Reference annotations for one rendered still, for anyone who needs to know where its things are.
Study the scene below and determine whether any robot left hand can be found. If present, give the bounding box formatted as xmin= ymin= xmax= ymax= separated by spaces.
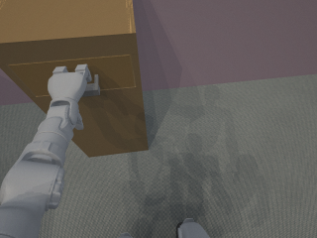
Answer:
xmin=48 ymin=63 xmax=92 ymax=130

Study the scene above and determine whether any robot right thigh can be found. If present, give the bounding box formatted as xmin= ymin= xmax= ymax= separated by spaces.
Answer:
xmin=177 ymin=222 xmax=210 ymax=238

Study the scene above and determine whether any left robot upper arm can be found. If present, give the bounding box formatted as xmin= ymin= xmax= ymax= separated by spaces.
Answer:
xmin=0 ymin=160 xmax=65 ymax=238

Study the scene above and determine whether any cabinet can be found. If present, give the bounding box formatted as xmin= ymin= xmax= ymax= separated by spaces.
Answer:
xmin=0 ymin=0 xmax=149 ymax=158

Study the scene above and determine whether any drawer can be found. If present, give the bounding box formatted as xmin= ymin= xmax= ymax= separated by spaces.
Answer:
xmin=8 ymin=54 xmax=135 ymax=96

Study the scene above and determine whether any robot left forearm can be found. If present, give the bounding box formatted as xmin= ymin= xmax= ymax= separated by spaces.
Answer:
xmin=0 ymin=97 xmax=79 ymax=204

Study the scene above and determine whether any robot right shin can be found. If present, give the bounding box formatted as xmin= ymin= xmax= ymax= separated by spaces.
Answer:
xmin=181 ymin=218 xmax=194 ymax=225

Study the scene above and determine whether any handle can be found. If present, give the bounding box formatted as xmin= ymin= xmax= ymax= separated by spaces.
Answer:
xmin=81 ymin=74 xmax=100 ymax=97

